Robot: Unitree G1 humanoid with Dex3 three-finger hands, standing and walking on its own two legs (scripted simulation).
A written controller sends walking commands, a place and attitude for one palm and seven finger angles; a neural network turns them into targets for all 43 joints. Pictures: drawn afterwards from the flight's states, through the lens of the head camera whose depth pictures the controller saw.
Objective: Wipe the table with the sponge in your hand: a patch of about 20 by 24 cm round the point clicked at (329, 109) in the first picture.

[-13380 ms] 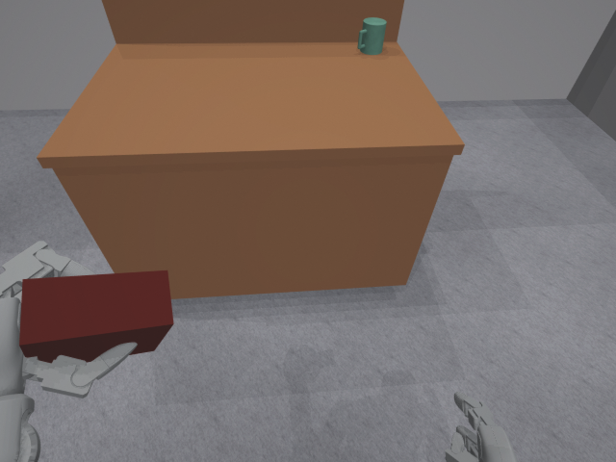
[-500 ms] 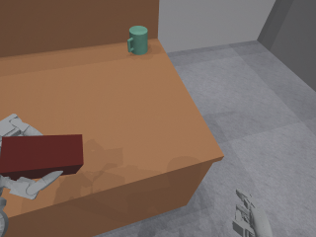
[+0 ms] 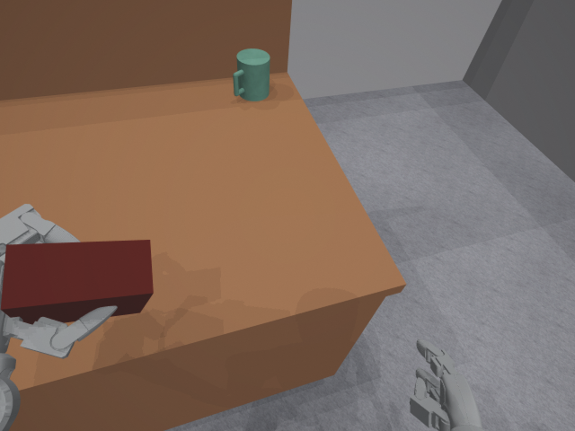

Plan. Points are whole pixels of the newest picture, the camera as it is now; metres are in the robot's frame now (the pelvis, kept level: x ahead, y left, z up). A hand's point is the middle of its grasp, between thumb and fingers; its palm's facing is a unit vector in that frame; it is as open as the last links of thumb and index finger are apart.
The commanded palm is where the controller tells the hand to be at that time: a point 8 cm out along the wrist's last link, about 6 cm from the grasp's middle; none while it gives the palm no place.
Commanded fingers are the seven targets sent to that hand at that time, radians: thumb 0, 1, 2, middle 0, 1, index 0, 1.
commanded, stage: shuffle to correct the standing spot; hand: left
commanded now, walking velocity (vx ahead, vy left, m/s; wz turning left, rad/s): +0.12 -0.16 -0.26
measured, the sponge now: (105, 283) +0.23 +0.23 +0.13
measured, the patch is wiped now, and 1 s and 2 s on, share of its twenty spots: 0.00 0.00 0.00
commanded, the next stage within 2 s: come to a stop and stand still in 0.58 s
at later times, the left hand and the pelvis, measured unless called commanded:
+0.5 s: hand (149, 238) +0.27 +0.19 +0.16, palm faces +0.27 -0.89 -0.37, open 9.3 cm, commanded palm +0.21 +0.23 +0.18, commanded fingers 0.00 0.10 1.30 -1.20 -1.60 -1.20 -1.60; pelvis +0.04 -0.04 +0.00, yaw -2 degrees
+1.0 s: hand (92, 211) +0.28 +0.24 +0.19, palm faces +0.45 -0.79 -0.42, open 9.3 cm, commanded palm +0.19 +0.23 +0.18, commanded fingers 0.00 0.10 1.30 -1.20 -1.60 -1.20 -1.60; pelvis +0.02 -0.04 +0.00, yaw -3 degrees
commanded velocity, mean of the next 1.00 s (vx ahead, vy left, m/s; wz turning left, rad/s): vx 0.07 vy -0.11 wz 0.00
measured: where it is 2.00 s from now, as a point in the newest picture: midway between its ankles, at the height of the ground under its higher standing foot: outside the picture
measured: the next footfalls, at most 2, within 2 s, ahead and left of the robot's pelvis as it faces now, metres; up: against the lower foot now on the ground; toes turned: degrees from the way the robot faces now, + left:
none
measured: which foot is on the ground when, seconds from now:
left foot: down 0.00-1.00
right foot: down 0.00-1.00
